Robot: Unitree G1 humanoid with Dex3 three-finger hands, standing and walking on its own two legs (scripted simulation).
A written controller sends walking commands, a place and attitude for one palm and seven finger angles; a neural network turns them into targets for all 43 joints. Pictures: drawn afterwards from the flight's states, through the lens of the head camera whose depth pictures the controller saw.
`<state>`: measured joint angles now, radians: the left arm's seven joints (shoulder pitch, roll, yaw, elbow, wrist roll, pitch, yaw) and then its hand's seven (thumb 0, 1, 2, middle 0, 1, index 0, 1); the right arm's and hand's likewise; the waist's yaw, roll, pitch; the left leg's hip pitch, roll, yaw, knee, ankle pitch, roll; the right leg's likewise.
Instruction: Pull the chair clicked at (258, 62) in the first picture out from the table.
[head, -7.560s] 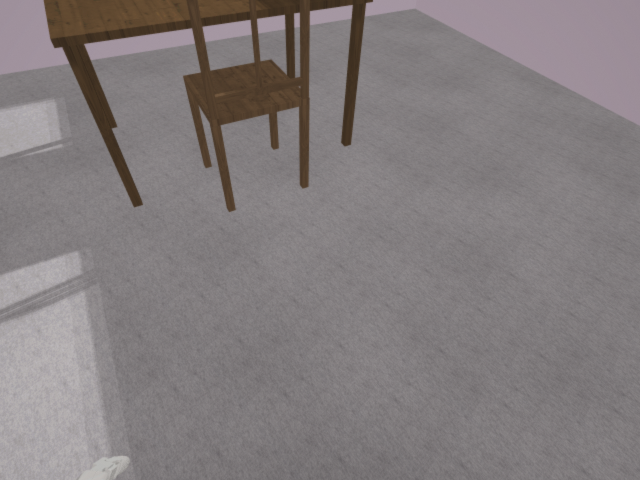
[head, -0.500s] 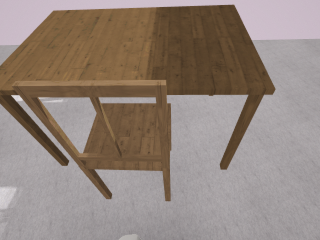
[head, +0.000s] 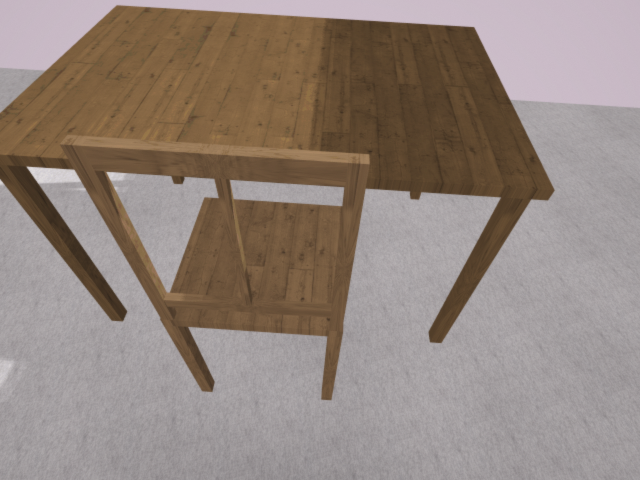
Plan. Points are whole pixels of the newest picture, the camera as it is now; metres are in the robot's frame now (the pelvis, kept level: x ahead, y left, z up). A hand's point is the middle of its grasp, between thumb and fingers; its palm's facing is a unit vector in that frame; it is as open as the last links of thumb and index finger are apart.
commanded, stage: come to a stop and stand still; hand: left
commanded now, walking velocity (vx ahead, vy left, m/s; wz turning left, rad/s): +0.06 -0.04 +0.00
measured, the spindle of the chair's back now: (237, 250) +0.47 +0.18 -0.05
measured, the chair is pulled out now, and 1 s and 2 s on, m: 0.00 0.00 0.00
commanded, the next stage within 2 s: look again from close up in 0.92 s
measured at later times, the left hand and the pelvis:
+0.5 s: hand out of the picture +0.00 +0.15 -0.18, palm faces +0.07 -0.98 -0.19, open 7.4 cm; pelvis +0.01 -0.02 +0.00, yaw +1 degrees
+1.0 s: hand out of the picture +0.01 +0.18 -0.18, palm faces +0.03 -0.98 -0.18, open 7.4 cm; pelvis +0.01 +0.01 +0.00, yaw +0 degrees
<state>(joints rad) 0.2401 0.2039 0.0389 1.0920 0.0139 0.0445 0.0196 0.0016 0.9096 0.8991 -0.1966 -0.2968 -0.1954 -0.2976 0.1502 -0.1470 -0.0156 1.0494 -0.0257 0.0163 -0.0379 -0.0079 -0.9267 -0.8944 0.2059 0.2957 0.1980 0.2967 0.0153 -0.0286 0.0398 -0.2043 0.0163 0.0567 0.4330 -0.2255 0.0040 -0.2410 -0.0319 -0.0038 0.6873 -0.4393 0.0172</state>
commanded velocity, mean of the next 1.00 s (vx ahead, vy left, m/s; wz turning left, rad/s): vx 0.02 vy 0.04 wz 0.00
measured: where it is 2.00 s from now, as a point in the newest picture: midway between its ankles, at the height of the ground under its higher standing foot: outside the picture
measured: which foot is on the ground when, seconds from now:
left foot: down 0.00-1.00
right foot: up 0.00-0.04, down 0.06-1.00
